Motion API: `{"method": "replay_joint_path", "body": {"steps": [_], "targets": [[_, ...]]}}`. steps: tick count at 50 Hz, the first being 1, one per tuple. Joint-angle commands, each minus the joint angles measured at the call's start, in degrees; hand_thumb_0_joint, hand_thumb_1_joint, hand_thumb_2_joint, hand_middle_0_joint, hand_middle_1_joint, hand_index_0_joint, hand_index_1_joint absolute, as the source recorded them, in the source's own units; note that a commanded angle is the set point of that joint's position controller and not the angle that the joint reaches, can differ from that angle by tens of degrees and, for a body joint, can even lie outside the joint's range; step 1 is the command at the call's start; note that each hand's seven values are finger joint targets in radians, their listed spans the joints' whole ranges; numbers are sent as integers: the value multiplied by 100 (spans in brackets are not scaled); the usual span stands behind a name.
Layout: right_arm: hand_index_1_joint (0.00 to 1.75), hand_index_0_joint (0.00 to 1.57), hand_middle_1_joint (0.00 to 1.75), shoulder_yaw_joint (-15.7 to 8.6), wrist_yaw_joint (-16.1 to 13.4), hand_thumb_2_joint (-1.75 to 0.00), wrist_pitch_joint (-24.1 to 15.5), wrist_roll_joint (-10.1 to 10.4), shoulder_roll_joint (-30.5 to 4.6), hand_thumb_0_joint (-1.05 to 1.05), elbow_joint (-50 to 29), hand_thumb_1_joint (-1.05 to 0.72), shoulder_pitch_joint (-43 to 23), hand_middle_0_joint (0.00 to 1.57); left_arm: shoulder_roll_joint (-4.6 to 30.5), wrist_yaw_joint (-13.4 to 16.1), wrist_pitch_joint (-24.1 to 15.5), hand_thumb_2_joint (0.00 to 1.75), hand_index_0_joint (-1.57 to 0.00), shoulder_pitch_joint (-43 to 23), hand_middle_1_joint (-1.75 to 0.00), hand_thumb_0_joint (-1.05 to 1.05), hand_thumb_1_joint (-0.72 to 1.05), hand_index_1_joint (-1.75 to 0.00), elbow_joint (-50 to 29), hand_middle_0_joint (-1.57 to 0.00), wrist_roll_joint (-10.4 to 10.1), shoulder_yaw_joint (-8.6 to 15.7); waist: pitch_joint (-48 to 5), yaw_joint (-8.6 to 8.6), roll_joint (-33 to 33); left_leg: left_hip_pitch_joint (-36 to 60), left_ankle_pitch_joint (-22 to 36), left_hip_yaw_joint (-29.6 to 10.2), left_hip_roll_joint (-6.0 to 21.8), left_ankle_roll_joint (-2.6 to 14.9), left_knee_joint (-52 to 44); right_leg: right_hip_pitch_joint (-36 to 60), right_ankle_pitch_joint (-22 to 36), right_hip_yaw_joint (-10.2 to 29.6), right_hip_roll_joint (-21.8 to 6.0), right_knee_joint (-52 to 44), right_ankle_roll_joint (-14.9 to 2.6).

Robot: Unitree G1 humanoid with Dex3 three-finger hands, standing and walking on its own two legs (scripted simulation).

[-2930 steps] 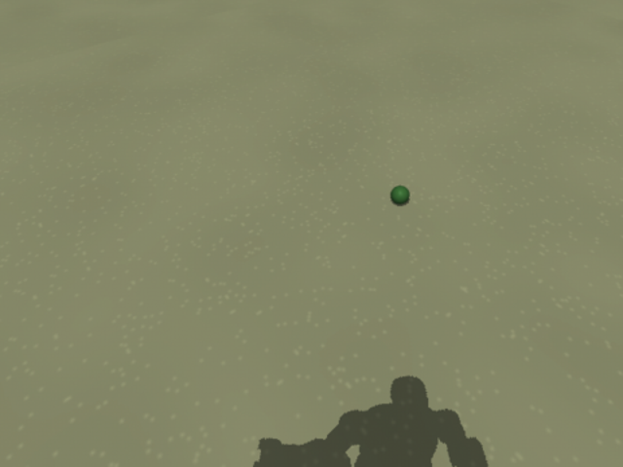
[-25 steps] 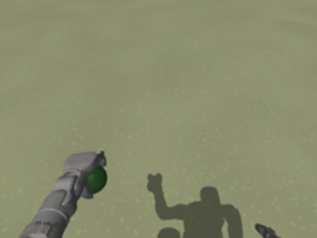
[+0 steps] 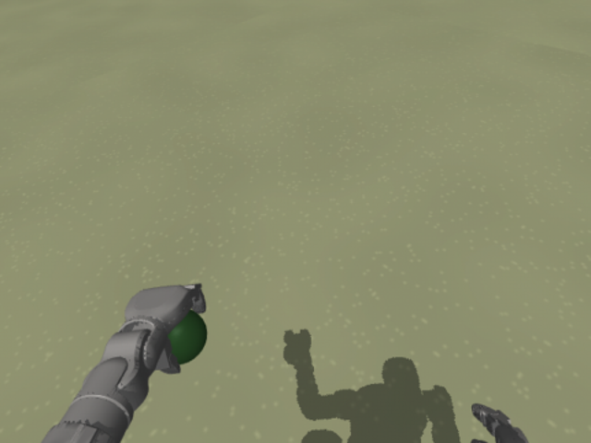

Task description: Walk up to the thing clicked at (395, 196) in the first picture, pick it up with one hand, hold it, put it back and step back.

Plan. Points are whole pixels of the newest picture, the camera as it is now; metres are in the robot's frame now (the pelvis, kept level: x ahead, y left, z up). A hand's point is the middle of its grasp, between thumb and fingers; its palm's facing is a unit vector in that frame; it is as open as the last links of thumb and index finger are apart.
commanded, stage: hold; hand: left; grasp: from above
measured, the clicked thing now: (179, 335) +0.32 +0.22 -0.06
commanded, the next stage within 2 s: crouch in 0.66 s
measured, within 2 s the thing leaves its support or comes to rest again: neither
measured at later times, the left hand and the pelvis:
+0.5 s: hand (167, 336) +0.30 +0.22 -0.02, palm faces -0.43 -0.06 -0.90, open 11.0 cm; pelvis +0.00 +0.00 +0.00, yaw +0 degrees
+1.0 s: hand (169, 340) +0.30 +0.23 -0.04, palm faces -0.45 -0.05 -0.89, open 11.1 cm; pelvis +0.00 +0.00 +0.00, yaw +0 degrees
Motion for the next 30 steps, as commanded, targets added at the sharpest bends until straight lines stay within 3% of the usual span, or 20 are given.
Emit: {"method": "replay_joint_path", "body": {"steps": [1,3,7,9,13,14,19,20,22,28,30], "targets": [[30,20,30,-212,-44,-89,-233,-28,-668,0,-777,-90,-557,20,1254,172,-37,86,-78,-2051,-116,0,50,-105,-1225,-67,36,596,-1363,12,-221,639,1011,31,-288,218,-329,418,899,-20,190,-559,-33],[30,20,30,-206,-56,-90,-233,-22,-669,0,-793,-90,-603,20,1322,157,-53,85,-78,-1999,-116,0,49,-105,-1288,-67,10,674,-1349,64,-163,675,961,42,-300,208,-369,428,814,-16,188,-605,-41],[30,20,30,-192,-56,-90,-231,-22,-653,0,-815,-90,-657,20,1162,117,-26,84,-77,-1898,-116,0,49,-105,-1244,-67,13,549,-1143,22,-224,664,795,16,-270,198,-473,355,603,-45,215,-669,-68],[30,20,30,-200,-63,-89,-230,-14,-675,0,-806,-90,-651,20,1345,114,-60,83,-76,-1914,-114,0,46,-103,-1360,-66,-18,710,-1219,92,-149,667,824,-2,-257,184,-499,416,614,-66,232,-637,-84],[30,20,30,-193,-66,-90,-233,-27,-668,0,-792,-90,-634,20,1215,85,-79,83,-75,-2048,-116,0,46,-104,-1323,-65,5,569,-1257,-32,-244,784,882,25,-269,210,-458,389,716,-22,215,-666,-59],[30,20,30,-188,-73,-90,-240,-27,-652,0,-790,-90,-657,20,1222,82,-85,83,-76,-1995,-115,0,47,-105,-1335,-66,-9,579,-1303,32,-186,827,958,14,-268,201,-468,425,771,-40,211,-655,-63],[30,20,30,-190,-74,-90,-239,-19,-663,0,-795,-90,-642,20,1232,141,-78,86,-78,-1950,-114,0,47,-104,-1269,-68,16,615,-1368,30,-244,885,1143,33,-272,204,-469,521,971,-44,205,-646,-62],[30,20,30,-203,-79,-90,-228,-20,-661,0,-783,-90,-645,20,1350,154,-74,87,-78,-1963,-115,0,49,-105,-1322,-69,29,712,-1401,88,-142,866,1212,36,-283,196,-451,527,1030,-53,200,-648,-60],[30,20,30,-169,-73,-90,-213,-27,-640,0,-775,-90,-662,20,1246,152,-46,88,-79,-2036,-116,0,49,-106,-1213,-69,40,600,-1258,37,-296,825,1090,38,-283,215,-475,503,917,-56,194,-714,-43],[30,20,30,-196,-57,-90,-204,-16,-647,0,-800,-90,-670,20,1216,107,-51,87,-79,-1776,-115,0,49,-105,-1069,-69,25,626,-1118,92,-230,716,961,6,-262,184,-556,491,726,-93,224,-722,-92],[30,20,30,-202,-48,-90,-198,-22,-658,0,-819,-90,-618,20,1213,98,-78,87,-78,-1942,-114,0,49,-105,-1158,-69,60,591,-1175,34,-133,763,925,28,-269,189,-550,459,729,-56,208,-724,-97]]}}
